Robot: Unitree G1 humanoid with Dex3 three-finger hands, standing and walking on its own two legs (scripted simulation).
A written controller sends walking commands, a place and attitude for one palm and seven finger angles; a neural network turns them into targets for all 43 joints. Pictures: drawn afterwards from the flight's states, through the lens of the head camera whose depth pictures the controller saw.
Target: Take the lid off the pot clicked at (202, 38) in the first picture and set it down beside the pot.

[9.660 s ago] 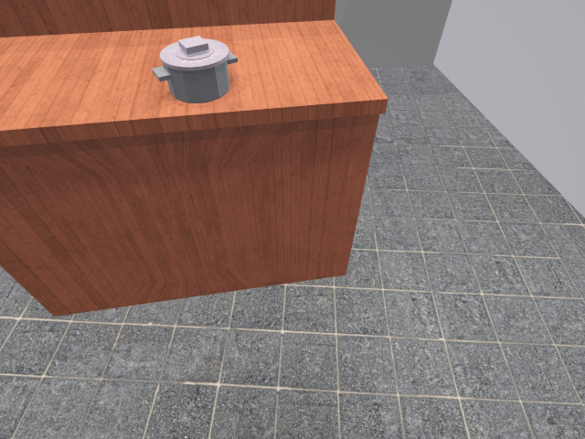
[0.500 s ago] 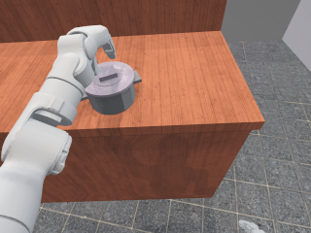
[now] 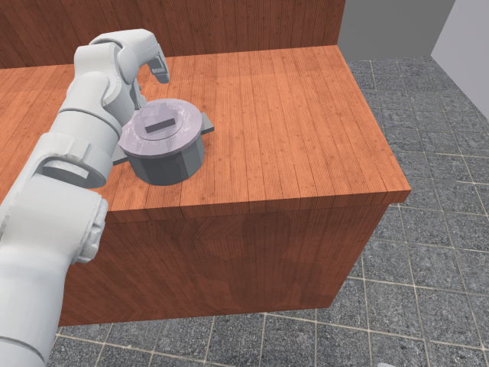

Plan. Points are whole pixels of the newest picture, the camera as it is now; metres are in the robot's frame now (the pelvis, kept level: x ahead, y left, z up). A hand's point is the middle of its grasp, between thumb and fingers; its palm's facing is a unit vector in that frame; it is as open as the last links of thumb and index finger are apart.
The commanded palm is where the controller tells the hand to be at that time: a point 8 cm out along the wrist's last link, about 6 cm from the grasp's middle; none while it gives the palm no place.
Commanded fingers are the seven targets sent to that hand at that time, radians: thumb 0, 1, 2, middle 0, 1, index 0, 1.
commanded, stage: move the open hand above the knob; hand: left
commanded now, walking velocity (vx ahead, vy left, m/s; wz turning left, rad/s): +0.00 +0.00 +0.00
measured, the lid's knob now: (156, 117) +0.51 +0.15 +0.14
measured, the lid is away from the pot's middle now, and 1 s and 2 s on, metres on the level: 0.00 0.00 0.00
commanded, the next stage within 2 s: lower the open fingers around the knob in 0.32 s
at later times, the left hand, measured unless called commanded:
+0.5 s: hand (141, 89) +0.48 +0.15 +0.22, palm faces -0.27 -0.07 -0.96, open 9.7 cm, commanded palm +0.47 +0.15 +0.27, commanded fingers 0.00 -0.38 1.74 -0.90 -0.08 -0.90 -0.08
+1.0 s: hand (152, 108) +0.46 +0.14 +0.19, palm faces -0.34 -0.09 -0.94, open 9.7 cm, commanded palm +0.46 +0.15 +0.24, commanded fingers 0.00 -0.38 1.74 -0.90 -0.08 -0.90 -0.08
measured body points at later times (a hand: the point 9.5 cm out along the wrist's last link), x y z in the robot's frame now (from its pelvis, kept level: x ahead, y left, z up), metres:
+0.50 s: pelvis -0.01 +0.01 +0.00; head +0.03 -0.02 +0.45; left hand +0.49 +0.15 +0.27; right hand +0.09 -0.24 -0.14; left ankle -0.04 +0.08 -0.74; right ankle +0.00 -0.13 -0.74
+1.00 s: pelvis -0.01 +0.00 +0.00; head +0.02 -0.03 +0.45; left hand +0.48 +0.14 +0.25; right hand +0.09 -0.26 -0.14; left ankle -0.04 +0.08 -0.74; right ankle +0.00 -0.13 -0.74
